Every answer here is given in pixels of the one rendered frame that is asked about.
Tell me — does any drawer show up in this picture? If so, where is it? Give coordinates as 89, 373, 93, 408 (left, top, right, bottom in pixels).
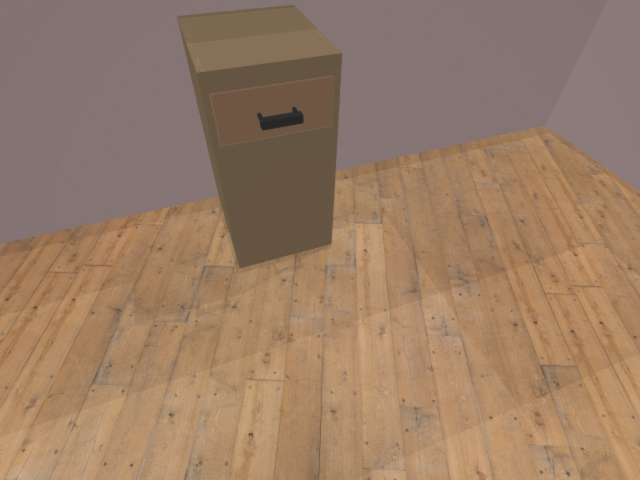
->
209, 75, 333, 146

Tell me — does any cabinet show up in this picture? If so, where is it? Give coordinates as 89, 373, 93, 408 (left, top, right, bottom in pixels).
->
177, 5, 342, 268

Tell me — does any handle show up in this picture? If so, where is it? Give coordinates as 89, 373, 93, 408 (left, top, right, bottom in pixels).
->
257, 107, 303, 131

